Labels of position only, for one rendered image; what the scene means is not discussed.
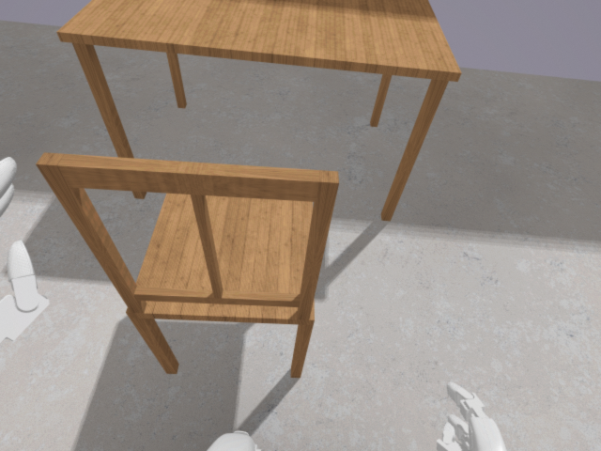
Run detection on robot left hand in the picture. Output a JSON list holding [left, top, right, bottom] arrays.
[[0, 157, 49, 343]]

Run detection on robot right hand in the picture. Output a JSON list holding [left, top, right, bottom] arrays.
[[437, 382, 507, 451]]

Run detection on chair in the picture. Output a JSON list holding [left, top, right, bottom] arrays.
[[36, 152, 339, 378]]

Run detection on table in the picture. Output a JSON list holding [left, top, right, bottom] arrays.
[[56, 0, 462, 221]]

